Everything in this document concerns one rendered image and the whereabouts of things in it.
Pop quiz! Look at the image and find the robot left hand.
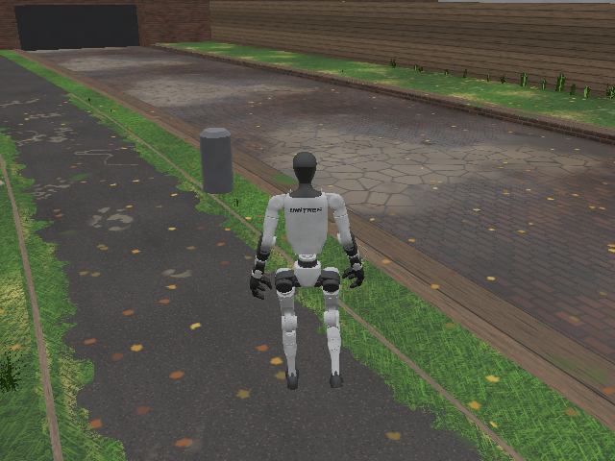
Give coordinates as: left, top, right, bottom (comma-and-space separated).
250, 276, 272, 300

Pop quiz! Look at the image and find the robot right shin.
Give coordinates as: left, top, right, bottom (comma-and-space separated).
327, 310, 341, 376

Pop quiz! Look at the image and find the robot right forearm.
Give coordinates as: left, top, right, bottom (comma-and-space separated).
343, 231, 362, 271

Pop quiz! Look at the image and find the robot left upper arm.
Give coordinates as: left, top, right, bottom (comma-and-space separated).
261, 194, 285, 249

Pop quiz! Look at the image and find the robot right hand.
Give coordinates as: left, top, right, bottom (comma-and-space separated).
342, 267, 365, 288

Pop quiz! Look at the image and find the robot left forearm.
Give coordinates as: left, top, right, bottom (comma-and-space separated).
252, 234, 271, 279

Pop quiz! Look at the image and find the robot right upper arm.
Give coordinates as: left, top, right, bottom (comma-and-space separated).
326, 193, 353, 246

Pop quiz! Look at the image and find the robot shin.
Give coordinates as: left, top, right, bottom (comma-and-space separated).
327, 310, 341, 376
282, 316, 297, 377

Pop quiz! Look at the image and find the robot left shin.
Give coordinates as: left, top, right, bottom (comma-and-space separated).
282, 316, 297, 377

